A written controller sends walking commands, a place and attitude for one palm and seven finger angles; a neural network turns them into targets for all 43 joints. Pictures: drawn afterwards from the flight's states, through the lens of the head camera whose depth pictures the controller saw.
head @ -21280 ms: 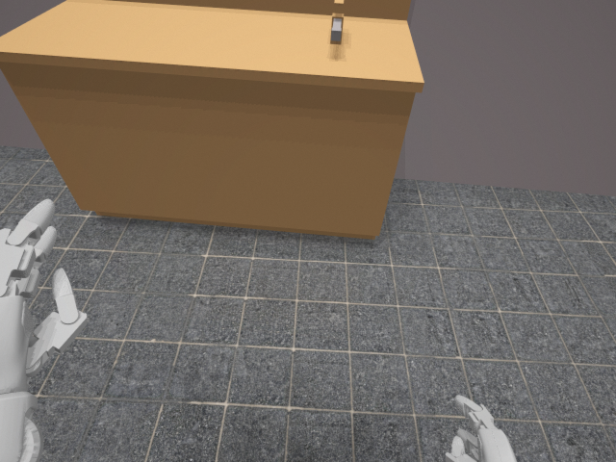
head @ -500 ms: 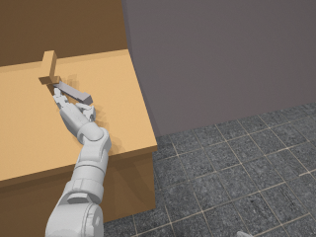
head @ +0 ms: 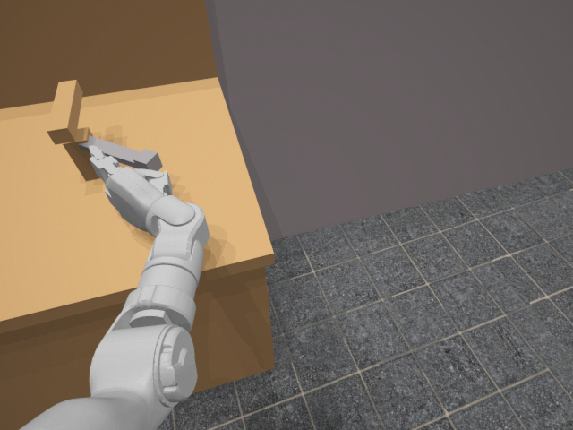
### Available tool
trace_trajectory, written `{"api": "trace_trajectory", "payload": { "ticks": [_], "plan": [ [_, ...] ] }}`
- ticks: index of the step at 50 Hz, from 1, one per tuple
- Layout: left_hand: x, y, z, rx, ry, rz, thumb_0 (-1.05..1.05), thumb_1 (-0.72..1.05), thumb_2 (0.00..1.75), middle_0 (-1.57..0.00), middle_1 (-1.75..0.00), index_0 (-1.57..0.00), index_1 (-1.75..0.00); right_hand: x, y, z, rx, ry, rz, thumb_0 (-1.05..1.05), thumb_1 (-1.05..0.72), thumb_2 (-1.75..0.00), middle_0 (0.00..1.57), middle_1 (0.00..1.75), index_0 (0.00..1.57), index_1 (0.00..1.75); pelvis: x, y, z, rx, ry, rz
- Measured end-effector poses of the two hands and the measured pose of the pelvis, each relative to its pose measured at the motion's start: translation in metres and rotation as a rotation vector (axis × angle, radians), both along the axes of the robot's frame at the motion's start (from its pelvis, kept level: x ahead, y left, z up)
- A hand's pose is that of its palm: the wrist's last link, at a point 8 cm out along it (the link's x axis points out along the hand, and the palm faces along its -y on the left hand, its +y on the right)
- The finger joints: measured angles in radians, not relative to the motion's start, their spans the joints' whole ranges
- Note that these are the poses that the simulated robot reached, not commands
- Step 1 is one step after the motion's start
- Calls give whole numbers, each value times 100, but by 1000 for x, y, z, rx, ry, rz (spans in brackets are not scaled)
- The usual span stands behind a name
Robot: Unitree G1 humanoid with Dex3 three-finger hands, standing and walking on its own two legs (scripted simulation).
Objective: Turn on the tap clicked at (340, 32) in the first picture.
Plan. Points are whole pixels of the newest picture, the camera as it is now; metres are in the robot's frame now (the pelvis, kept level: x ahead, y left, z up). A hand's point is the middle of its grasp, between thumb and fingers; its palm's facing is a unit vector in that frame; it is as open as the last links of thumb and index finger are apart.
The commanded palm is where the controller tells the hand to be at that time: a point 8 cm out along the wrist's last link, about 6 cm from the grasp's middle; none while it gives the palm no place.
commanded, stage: push the lever round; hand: left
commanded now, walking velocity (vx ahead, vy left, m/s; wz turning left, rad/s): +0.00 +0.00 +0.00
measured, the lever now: (148, 163) +0.49 +0.21 +0.11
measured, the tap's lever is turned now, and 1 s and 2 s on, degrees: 50 69 69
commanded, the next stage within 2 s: lift the hand up off the lever in 0.42 s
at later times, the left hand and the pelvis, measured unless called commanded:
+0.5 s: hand (173, 163) +0.49 +0.17 +0.11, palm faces +0.79 -0.60 -0.09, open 7.8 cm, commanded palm +0.44 +0.20 +0.11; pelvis +0.00 +0.00 +0.00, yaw -1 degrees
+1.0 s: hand (171, 157) +0.48 +0.17 +0.13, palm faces +0.79 -0.61 -0.09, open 7.8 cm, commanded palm +0.43 +0.19 +0.13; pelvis +0.02 +0.00 +0.01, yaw -1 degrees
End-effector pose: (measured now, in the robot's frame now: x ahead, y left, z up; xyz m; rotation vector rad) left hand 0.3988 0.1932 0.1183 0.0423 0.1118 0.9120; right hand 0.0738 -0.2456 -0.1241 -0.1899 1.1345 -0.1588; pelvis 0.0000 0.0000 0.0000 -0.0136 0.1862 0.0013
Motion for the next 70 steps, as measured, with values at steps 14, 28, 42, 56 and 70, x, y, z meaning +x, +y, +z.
{"api": "trace_trajectory", "payload": {
  "ticks": [14,28,42,56,70],
  "plan": [
    [21,-4,-2,0,8,15,2,92,92,-15,-15,-16,-15,-42,-2,-7,7,90,-42,1,-90,-90,20,30,20,30,-1,-1,-4,0,40,-12],
    [39,-4,-3,3,19,6,2,91,91,-15,-15,-16,-15,-57,-4,-6,0,128,-59,1,-90,-90,20,30,20,30,3,0,-4,-5,63,-16],
    [41,-9,6,-7,5,-2,3,91,91,-15,-15,-16,-15,-42,2,-4,31,120,-51,1,-90,-90,20,30,20,30,13,0,0,-4,49,-19],
    [23,-2,21,-10,12,14,2,90,90,-15,-15,-16,-15,2,-4,5,17,19,-11,1,-90,-90,20,30,20,30,17,-3,7,1,-3,-8],
    [16,1,33,-10,17,9,2,90,90,-15,-15,-16,-15,17,-5,10,-2,-21,3,1,-90,-90,20,30,20,30,12,-4,10,4,-23,-1]
  ]
}}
